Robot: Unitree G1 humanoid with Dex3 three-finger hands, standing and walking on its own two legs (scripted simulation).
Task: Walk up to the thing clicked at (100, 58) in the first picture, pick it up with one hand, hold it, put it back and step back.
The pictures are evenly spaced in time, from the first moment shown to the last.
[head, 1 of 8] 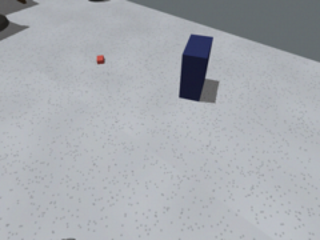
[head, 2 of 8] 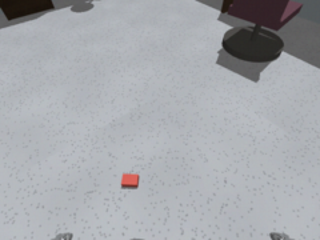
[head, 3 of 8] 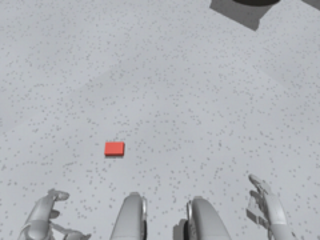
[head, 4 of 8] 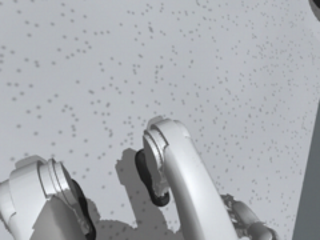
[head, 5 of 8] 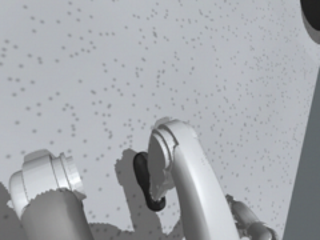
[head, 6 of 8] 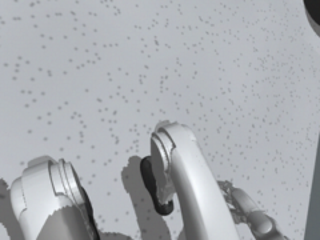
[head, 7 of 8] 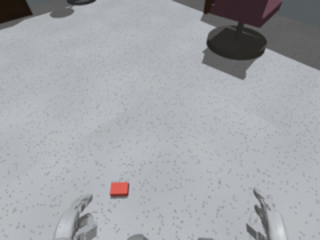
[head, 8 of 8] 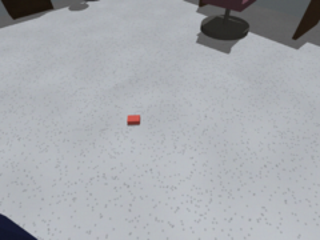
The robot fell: no
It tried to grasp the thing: no
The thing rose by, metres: 0.00
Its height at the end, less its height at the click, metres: +0.00
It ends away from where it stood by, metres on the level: 0.00
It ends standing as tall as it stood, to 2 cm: yes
